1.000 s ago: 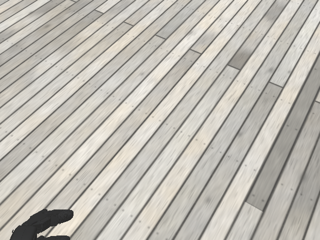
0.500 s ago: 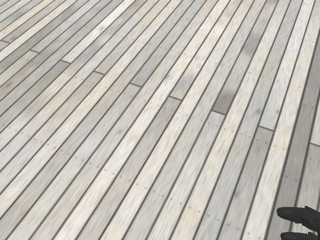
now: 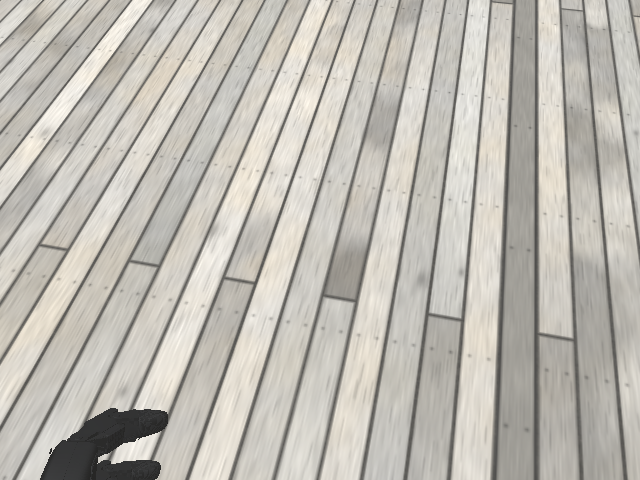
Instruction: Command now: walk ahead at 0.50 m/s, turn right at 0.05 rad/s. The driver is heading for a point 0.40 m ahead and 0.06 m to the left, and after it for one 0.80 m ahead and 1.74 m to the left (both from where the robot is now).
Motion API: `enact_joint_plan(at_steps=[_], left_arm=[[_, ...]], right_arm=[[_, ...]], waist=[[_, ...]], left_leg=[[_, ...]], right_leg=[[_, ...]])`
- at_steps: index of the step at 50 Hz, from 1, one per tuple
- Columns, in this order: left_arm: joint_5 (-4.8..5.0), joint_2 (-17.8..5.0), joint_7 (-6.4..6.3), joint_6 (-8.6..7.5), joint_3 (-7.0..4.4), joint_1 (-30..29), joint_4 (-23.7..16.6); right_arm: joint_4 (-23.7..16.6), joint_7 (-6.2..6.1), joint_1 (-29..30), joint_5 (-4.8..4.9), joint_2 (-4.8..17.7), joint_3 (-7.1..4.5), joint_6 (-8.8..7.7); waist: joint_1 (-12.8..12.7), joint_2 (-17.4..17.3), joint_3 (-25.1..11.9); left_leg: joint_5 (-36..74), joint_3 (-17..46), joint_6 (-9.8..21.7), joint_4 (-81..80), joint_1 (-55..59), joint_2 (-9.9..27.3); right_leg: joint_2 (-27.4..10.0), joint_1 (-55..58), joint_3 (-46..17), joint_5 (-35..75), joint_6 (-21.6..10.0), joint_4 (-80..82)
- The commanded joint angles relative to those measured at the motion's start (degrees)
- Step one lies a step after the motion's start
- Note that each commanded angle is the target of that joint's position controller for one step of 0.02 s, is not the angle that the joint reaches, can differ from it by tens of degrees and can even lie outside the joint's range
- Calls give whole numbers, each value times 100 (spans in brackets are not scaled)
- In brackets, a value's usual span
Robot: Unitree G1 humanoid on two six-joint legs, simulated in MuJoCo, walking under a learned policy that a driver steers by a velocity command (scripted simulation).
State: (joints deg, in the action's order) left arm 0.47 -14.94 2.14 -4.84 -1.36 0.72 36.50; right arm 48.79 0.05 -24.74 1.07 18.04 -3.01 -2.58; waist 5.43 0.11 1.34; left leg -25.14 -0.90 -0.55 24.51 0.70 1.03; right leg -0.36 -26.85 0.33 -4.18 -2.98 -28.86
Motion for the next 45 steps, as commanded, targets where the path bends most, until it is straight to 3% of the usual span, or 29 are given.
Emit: enact_joint_plan(at_steps=[1, 2, 3, 4, 5, 6, 8, 10, 15, 18, 20, 22, 24, 25, 26, 27, 28, 29, 30, 32, 34, 37, 41, 45], left_arm=[[-40, -1795, -75, 35, -581, 2401, 289], [36, -1204, -63, 31, -435, 2278, 248], [42, -1030, -72, 19, -362, 1930, 235], [-2, -924, -62, 7, -322, 1593, 207], [-44, -794, -44, -2, -289, 1357, 195], [-100, -724, -43, -25, -267, 1234, 198], [-55, -711, -43, -96, -280, 1189, 289], [-33, -838, -76, -139, -318, 1250, 421], [5, -1019, -167, -84, -345, 1636, 718], [27, -1116, -187, -24, -354, 1949, 944], [-12, -1118, -224, 49, -354, 2006, 1061], [-40, -1174, -272, 111, -370, 1905, 1104], [-21, -1210, -344, 187, -383, 1638, 1028], [-130, -1081, -394, 191, -329, 1786, 900], [-303, -483, -342, 127, -136, 2633, 822], [-208, -761, -256, 72, -133, 2769, 945], [-20, -1116, -223, 75, -239, 2255, 837], [23, -1083, -265, 112, -236, 1763, 689], [-26, -1053, -334, 180, -251, 1494, 637], [-81, -987, -410, 326, -270, 1525, 554], [-110, -792, -459, 379, -233, 1642, 571], [-128, -755, -489, 429, -230, 1425, 514], [-80, -728, -448, 458, -238, 940, 356], [-18, -787, -372, 302, -276, 795, 270]], right_arm=[[-661, -29, -427, -77, -24, 131, -178], [-608, 0, 23, 46, 629, -14, -263], [-765, 30, 534, 133, 802, -80, -318], [-782, 12, 751, 77, 727, -66, -334], [-791, 10, 844, -18, 675, -84, -319], [-776, 30, 735, -31, 595, -82, -274], [-730, 38, 618, -39, 397, -49, -172], [-840, 20, 918, -86, 324, -26, -110], [-1101, 91, 1954, -78, 126, 68, -185], [-1256, 174, 2434, -37, 144, 82, -236], [-1314, 258, 2507, -57, 191, 65, -267], [-1291, 321, 2272, -80, 321, 8, -267], [-1037, 305, 1298, -143, 663, -171, -257], [-994, 242, 797, -159, 1057, -287, -233], [-1102, 196, 745, -238, 1469, -315, -173], [-1178, 193, 602, -157, 1076, -246, -117], [-1290, 183, 924, -116, 913, -223, -59], [-1309, 149, 1207, -68, 774, -203, -14], [-1334, 117, 1390, -59, 685, -173, 31], [-1400, 79, 1550, -158, 713, -198, 88], [-1448, 50, 1614, -186, 780, -246, 112], [-1480, -62, 1571, -107, 941, -330, 192], [-1536, -162, 1592, -72, 927, -348, 354], [-1548, -183, 1443, -61, 894, -362, 451]], waist=[[-941, 1799, -2229], [-1165, 1078, -1729], [-1096, 846, -1002], [-930, 414, -666], [-781, 343, -403], [-601, 495, -382], [-451, 476, -341], [-454, 358, -127], [-797, 241, 143], [-967, 212, 279], [-944, 264, 205], [-760, 402, -62], [-205, 353, -641], [-77, -162, -1184], [-536, -1587, -1940], [-307, -1303, -2841], [-209, -772, -2295], [-261, -329, -1580], [-359, -32, -1055], [-640, -309, -778], [-743, -510, -812], [-689, -535, -1032], [-555, -722, -796], [-482, -948, -719]], left_leg=[[-709, 238, 159, 4189, -3694, -366], [-740, 743, 199, 4720, -4351, -53], [-173, 620, 257, 4686, -4584, 192], [322, 508, 223, 4461, -4381, 416], [628, 486, 164, 4173, -4209, 547], [836, 523, 119, 4051, -3885, 660], [984, 457, 7, 3810, -3625, 696], [1346, 415, -113, 3362, -3810, 721], [2891, 234, -103, 1502, -3657, 533], [3170, 155, -3, 884, -3579, 368], [3072, 141, 159, 633, -3467, 244], [2733, 116, 347, 574, -3056, 58], [2859, -128, 565, 283, -1801, -302], [4783, 513, 784, 438, -533, 258], [6778, 2693, 1909, 753, 1544, 1792], [6153, 3787, 2421, 288, 1959, 2139], [5298, 3215, 2182, 106, 1379, 1816], [4651, 2699, 1925, -59, 633, 1513], [4390, 2379, 1782, -270, -191, 1331], [3891, 2204, 1666, -597, -1249, 1064], [3999, 1991, 1654, -658, -1675, 913], [3357, 2024, 1557, -640, -1812, 804], [1380, 2329, 1296, -772, -2085, 562], [1500, 2841, 1196, -516, -1674, 571]], right_leg=[[-2210, 5002, -3917, -1256, -1534, 741], [-2039, 4644, -3946, -1925, -1353, 1091], [-1846, 3977, -3127, -1565, -1165, 1186], [-1609, 3301, -2573, -853, -1079, 1293], [-1411, 2778, -2173, -301, -1061, 1451], [-1298, 2419, -1928, 42, -1056, 1596], [-1205, 2019, -1560, 460, -1143, 1854], [-1179, 1824, -1254, 737, -1197, 2048], [-908, 1852, -597, 774, -931, 2165], [-1045, 2215, -505, 890, -866, 2022], [-1140, 2588, -333, 1657, -710, 1641], [-1197, 2850, -207, 2497, -510, 1134], [-848, 2818, 100, 3538, -187, -270], [-507, 2025, 349, 2336, 117, -1644], [414, -121, 329, -2350, 551, -3909], [525, -635, -578, -3434, 643, -4902], [217, -918, -761, -3110, 593, -5065], [27, -1133, -621, -2730, 579, -4822], [-117, -1093, -569, -2459, 605, -4469], [-186, -471, -589, -2149, 617, -3777], [-78, -135, -490, -2066, 691, -3088], [25, 52, -550, -1550, 785, -2433], [152, 225, -640, -1149, 790, -1692], [256, 513, -679, -1296, 665, -679]])
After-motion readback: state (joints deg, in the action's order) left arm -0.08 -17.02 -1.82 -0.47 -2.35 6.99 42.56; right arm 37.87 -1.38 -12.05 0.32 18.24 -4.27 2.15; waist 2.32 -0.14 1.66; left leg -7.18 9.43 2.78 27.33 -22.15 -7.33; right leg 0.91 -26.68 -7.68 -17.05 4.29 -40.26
